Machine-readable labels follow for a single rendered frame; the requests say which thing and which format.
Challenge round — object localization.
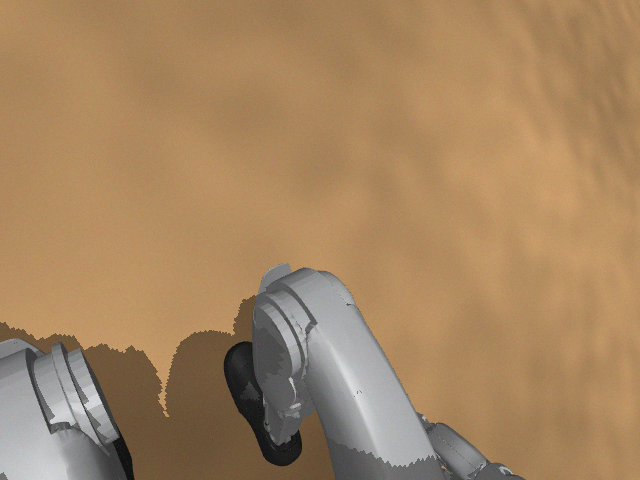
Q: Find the right robot hand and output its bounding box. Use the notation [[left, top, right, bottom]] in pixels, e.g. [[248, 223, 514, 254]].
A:
[[416, 412, 491, 480]]

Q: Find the right robot arm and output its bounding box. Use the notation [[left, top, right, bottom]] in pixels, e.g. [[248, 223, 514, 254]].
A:
[[474, 463, 526, 480]]

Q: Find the right robot foot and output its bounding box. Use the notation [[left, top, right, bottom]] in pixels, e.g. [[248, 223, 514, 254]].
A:
[[224, 341, 302, 466]]

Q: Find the left robot foot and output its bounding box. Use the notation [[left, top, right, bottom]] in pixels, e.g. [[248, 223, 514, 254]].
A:
[[113, 425, 135, 480]]

